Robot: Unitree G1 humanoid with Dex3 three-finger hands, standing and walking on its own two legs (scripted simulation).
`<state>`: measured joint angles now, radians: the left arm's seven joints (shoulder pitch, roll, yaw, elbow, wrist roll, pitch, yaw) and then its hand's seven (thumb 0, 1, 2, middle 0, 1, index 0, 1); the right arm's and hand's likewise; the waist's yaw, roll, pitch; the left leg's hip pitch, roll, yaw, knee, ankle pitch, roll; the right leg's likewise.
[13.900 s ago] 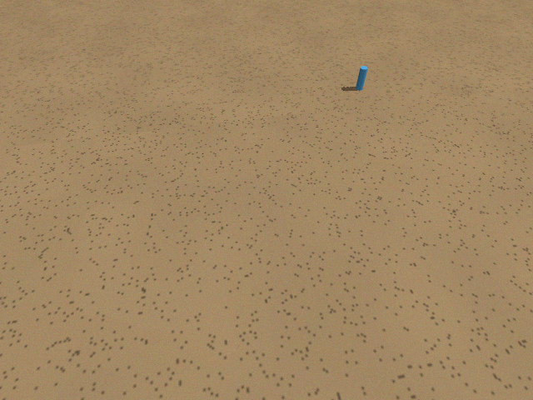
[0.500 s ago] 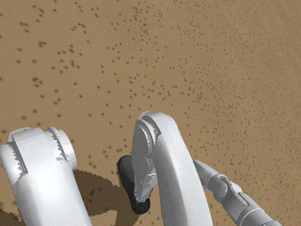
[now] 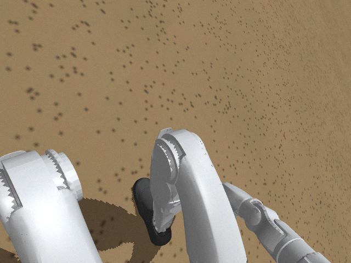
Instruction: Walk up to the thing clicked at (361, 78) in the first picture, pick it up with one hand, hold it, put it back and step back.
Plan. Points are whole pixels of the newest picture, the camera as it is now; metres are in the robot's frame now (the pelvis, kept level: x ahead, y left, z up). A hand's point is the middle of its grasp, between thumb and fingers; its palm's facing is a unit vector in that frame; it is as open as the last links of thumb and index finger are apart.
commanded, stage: close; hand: left
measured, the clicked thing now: out of the picture +0.41 +0.35 -0.19
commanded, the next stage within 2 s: settle in 0.10 s
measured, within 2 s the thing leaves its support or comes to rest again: leaves its support in 0.46 s
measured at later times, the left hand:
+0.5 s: hand out of the picture +0.41 +0.34 -0.16, palm faces +0.50 -0.87 +0.03, open 6.7 cm
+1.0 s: hand out of the picture +0.38 +0.37 -0.05, palm faces +0.49 -0.87 +0.00, open 6.8 cm
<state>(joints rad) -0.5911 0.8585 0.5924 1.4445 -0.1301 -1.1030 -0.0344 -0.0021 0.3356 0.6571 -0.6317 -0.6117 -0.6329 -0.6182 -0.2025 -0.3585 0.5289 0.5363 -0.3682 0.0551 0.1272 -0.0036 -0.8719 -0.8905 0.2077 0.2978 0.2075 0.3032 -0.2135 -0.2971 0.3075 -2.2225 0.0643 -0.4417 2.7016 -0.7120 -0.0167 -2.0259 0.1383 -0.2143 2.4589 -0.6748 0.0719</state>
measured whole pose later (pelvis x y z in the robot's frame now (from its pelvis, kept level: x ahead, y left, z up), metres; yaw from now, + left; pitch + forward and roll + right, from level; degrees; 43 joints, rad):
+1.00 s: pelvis +0.01 -0.01 +0.03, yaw +4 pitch +20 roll -14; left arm -0.52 0.65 0.53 0.95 -0.16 -0.75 -0.13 0.03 -0.04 1.17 -0.92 -1.10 -0.93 -1.12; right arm -0.04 -0.31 0.27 0.58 -0.20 0.09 0.12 0.00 -0.88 -0.89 0.21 0.30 0.21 0.30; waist -0.13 -0.15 0.08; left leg -2.27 0.07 -0.31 2.57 -0.68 -0.01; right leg -2.09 0.07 -0.15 2.40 -0.70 0.05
